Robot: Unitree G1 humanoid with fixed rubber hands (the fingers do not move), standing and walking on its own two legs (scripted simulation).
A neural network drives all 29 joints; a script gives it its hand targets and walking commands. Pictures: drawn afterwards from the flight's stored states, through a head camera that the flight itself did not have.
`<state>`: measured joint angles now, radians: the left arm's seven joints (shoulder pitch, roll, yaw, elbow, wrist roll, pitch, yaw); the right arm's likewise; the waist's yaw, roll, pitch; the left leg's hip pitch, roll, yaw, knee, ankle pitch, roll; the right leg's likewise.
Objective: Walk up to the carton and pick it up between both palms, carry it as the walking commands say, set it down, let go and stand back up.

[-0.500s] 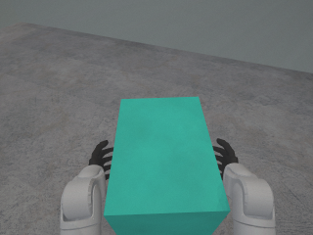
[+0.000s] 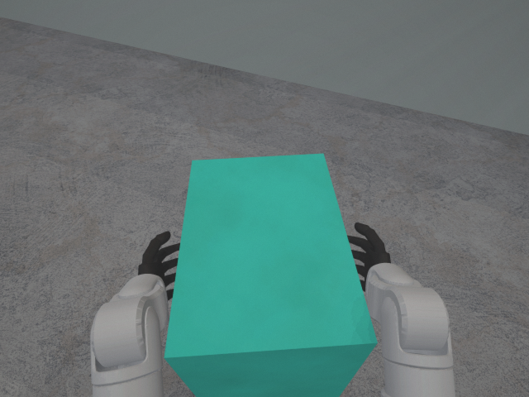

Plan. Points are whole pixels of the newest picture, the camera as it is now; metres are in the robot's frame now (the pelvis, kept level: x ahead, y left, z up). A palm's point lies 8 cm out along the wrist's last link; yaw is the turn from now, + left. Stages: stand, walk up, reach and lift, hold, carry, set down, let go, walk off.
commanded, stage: carry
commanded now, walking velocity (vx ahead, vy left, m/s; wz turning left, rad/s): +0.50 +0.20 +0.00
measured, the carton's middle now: (265, 281) +0.31 +0.00 +0.00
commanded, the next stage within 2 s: none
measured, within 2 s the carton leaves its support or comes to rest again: neither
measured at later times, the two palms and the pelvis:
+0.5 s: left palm (134, 151) +0.55 +0.24 +0.07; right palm (291, 147) +0.56 -0.06 +0.07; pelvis +0.30 +0.08 -0.01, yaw +4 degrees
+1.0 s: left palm (98, 97) +0.76 +0.38 +0.06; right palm (225, 86) +0.78 +0.08 +0.08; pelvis +0.50 +0.21 +0.01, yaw +0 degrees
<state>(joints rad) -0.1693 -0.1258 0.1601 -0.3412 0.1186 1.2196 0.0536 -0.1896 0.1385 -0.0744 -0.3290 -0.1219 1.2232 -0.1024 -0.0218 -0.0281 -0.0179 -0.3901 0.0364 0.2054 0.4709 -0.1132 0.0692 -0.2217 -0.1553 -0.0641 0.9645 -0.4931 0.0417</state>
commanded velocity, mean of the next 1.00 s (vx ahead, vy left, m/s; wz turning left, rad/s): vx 0.24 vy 0.10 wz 0.00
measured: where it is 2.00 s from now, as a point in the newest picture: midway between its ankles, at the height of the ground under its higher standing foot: (207, 316)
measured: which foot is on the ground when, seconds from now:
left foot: down 0.00-0.50, up 0.52-0.82, down 0.84-1.00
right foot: up 0.00-0.44, down 0.46-0.84, up 0.86-1.00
